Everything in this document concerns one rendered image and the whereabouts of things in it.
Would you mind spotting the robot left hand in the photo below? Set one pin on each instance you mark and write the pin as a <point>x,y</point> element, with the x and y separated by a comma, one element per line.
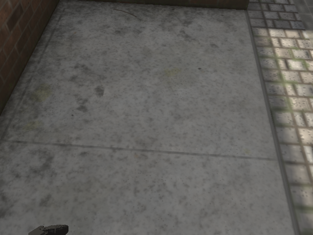
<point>59,229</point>

